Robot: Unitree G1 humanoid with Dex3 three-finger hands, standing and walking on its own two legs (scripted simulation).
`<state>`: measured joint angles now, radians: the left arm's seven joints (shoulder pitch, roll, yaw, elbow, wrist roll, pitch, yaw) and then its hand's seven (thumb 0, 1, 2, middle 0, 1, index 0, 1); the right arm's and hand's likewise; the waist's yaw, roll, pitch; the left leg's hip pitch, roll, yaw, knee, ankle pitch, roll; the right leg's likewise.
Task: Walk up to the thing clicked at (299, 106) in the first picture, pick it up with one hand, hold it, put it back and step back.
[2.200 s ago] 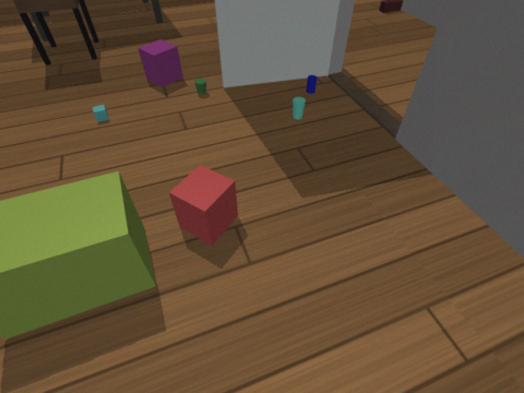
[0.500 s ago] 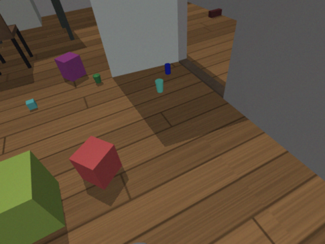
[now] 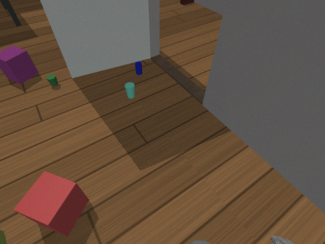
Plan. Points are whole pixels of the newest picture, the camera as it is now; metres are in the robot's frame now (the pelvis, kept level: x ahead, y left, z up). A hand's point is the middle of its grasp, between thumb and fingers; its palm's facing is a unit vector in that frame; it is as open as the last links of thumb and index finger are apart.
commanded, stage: walk up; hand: left
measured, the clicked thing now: (130, 90) +1.43 +0.30 -0.71
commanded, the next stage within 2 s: none
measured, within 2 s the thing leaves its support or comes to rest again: neither
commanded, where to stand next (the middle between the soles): +1.09 +0.07 m, yaw -1 degrees
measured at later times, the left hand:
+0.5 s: hand (89, 197) +0.28 +0.22 -0.12, palm faces +0.00 -0.92 -0.40, open 7.4 cm
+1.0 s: hand (89, 126) +0.56 +0.30 -0.14, palm faces -0.03 -0.94 -0.34, open 7.4 cm
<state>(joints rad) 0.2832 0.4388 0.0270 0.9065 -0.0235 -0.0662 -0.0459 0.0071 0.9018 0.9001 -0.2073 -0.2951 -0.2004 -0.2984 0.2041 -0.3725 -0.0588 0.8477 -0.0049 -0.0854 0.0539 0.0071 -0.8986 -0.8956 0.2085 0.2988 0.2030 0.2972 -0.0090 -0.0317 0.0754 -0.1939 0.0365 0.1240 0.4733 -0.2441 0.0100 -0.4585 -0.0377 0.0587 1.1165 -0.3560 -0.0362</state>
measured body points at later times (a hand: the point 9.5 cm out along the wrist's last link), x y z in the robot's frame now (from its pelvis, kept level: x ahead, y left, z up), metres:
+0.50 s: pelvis +0.26 -0.05 +0.01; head +0.27 -0.07 +0.45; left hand +0.28 +0.27 -0.09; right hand +0.35 -0.37 -0.12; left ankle +0.35 +0.12 -0.67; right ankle +0.26 -0.16 -0.74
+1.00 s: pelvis +0.49 +0.03 +0.01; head +0.51 +0.04 +0.45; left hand +0.56 +0.35 -0.12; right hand +0.55 -0.29 -0.10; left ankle +0.47 +0.12 -0.74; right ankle +0.58 -0.14 -0.68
